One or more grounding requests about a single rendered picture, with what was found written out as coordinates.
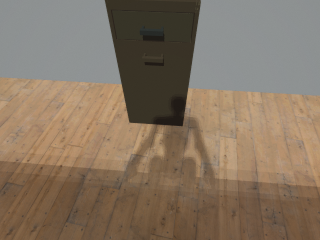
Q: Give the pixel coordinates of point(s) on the cabinet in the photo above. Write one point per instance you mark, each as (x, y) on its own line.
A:
(155, 93)

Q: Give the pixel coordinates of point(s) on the drawer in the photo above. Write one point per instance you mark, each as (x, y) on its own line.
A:
(177, 26)

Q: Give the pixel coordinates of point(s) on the handle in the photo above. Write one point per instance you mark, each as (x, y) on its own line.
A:
(152, 59)
(151, 32)

